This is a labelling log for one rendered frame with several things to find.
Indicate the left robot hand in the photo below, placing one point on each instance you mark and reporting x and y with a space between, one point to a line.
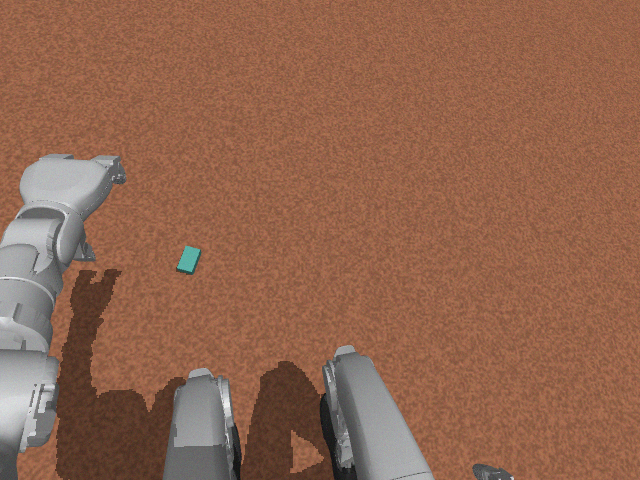
82 185

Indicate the right robot foot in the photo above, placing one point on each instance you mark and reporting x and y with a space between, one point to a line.
340 473

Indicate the right robot hand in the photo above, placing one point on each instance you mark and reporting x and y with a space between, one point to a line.
485 472

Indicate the left robot arm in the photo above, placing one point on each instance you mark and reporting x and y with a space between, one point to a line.
36 248

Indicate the small box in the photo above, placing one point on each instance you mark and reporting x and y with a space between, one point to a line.
189 260

